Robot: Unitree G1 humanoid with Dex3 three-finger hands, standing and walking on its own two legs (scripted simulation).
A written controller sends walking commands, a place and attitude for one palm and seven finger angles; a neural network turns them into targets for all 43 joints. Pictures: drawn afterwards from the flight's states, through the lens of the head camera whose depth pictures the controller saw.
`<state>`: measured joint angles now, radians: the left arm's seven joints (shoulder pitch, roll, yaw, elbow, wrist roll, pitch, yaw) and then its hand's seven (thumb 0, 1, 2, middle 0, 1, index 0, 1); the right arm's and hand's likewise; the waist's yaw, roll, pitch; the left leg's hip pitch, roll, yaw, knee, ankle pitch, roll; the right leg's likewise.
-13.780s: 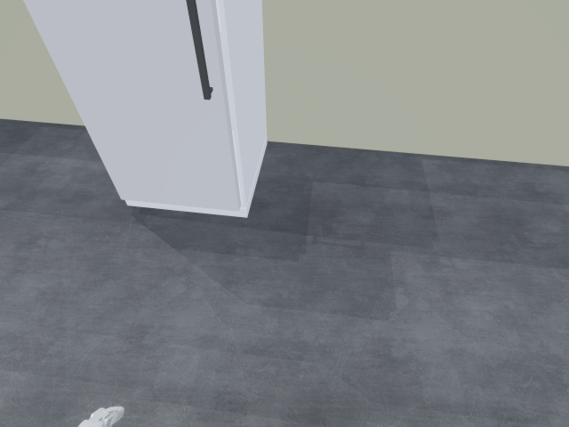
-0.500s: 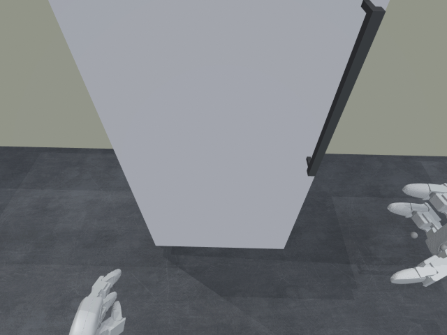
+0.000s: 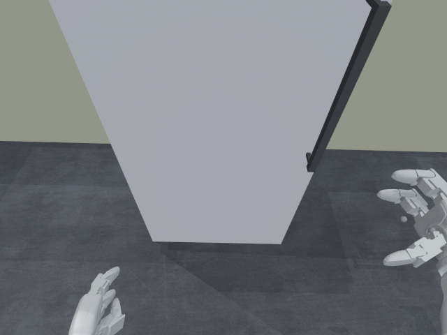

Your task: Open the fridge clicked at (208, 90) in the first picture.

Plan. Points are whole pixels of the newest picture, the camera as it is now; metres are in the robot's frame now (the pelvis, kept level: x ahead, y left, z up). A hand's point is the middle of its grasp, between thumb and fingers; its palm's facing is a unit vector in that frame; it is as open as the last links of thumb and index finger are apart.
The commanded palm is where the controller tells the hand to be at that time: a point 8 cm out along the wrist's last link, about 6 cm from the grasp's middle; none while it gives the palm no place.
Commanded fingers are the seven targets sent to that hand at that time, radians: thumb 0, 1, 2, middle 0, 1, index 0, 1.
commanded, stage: move the hooked fingers beside the handle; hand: right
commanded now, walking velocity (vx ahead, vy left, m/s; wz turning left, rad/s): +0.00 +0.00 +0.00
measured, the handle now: (334, 103) +0.55 -0.20 +0.13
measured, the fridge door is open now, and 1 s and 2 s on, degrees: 0 0 0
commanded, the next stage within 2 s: none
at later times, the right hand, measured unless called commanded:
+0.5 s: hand (386, 183) +0.37 -0.27 +0.09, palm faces -0.02 +1.00 -0.01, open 13.9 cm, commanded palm +0.35 -0.32 +0.09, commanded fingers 0.00 0.50 -0.30 0.30 1.20 0.30 1.20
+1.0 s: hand (377, 161) +0.43 -0.27 +0.08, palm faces -0.01 +1.00 -0.01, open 13.9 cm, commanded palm +0.41 -0.32 +0.08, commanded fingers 0.00 0.50 -0.30 0.30 1.20 0.30 1.20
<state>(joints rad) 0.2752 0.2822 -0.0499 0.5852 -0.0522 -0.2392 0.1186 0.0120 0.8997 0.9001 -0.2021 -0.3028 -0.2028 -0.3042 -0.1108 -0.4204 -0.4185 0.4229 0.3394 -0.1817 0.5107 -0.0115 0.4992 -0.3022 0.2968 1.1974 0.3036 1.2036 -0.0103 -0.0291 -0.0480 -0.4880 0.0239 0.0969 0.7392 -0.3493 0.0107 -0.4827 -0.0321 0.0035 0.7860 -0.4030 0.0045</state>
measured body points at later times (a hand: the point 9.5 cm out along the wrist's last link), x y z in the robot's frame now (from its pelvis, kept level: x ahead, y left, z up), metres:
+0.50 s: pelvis +0.00 -0.01 +0.00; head +0.06 -0.01 +0.44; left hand +0.11 +0.26 -0.10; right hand +0.37 -0.32 +0.09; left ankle +0.02 +0.11 -0.71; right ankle +0.00 -0.12 -0.71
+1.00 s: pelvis +0.00 -0.02 -0.01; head +0.08 -0.03 +0.43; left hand +0.07 +0.26 -0.11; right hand +0.42 -0.33 +0.09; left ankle +0.02 +0.11 -0.71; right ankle +0.00 -0.12 -0.71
